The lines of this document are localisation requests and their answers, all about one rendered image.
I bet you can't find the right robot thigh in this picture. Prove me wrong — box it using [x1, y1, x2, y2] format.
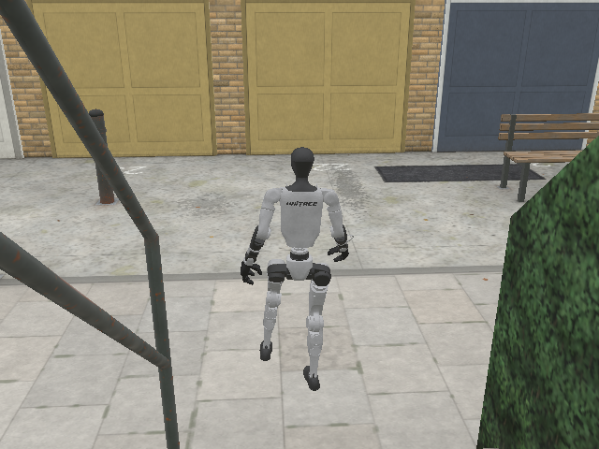
[306, 263, 331, 332]

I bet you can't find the robot right hand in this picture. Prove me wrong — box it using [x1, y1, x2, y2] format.
[328, 246, 349, 262]

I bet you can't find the right robot forearm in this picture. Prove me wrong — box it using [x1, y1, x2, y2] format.
[334, 225, 348, 252]

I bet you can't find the robot left upper arm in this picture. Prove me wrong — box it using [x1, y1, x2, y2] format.
[256, 187, 283, 240]

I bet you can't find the left robot forearm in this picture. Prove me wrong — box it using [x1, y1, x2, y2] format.
[243, 226, 265, 266]

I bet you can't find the robot right upper arm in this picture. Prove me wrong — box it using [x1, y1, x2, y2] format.
[320, 188, 344, 238]

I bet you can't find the robot left hand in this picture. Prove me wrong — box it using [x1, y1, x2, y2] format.
[241, 261, 262, 285]

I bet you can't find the left robot thigh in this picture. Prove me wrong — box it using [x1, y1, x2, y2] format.
[267, 259, 286, 308]

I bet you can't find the robot thigh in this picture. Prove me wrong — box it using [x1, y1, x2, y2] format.
[267, 259, 286, 308]
[306, 263, 331, 332]

